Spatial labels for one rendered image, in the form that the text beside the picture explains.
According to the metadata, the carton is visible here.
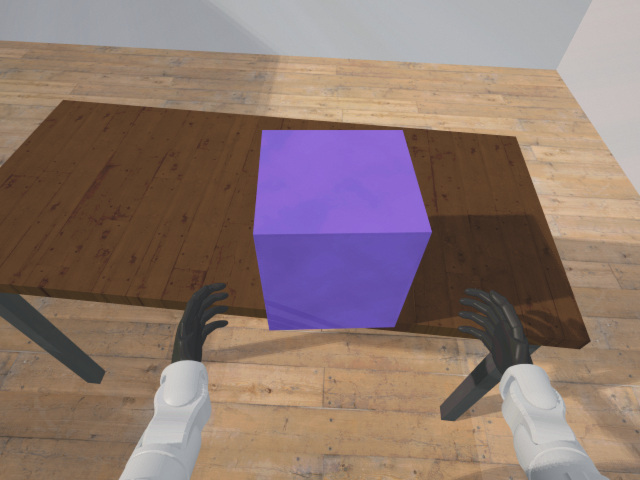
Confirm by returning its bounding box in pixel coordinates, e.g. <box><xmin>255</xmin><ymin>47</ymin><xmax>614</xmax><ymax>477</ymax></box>
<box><xmin>253</xmin><ymin>130</ymin><xmax>432</xmax><ymax>330</ymax></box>

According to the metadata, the table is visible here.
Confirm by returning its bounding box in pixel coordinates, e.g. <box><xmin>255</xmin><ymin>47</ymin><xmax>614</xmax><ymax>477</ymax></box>
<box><xmin>0</xmin><ymin>100</ymin><xmax>591</xmax><ymax>421</ymax></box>

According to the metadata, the right robot forearm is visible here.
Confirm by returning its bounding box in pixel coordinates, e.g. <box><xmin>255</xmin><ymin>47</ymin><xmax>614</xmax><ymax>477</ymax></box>
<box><xmin>499</xmin><ymin>364</ymin><xmax>610</xmax><ymax>480</ymax></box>

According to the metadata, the left robot forearm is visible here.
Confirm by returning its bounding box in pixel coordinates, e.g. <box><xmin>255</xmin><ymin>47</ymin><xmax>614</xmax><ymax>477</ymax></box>
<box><xmin>119</xmin><ymin>360</ymin><xmax>212</xmax><ymax>480</ymax></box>

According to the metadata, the robot right hand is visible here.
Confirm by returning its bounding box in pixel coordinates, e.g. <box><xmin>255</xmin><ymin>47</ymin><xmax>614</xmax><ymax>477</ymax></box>
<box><xmin>458</xmin><ymin>288</ymin><xmax>533</xmax><ymax>375</ymax></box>

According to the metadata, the robot left hand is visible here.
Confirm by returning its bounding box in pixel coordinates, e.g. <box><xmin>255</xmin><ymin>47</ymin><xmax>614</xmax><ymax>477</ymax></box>
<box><xmin>171</xmin><ymin>283</ymin><xmax>229</xmax><ymax>364</ymax></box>

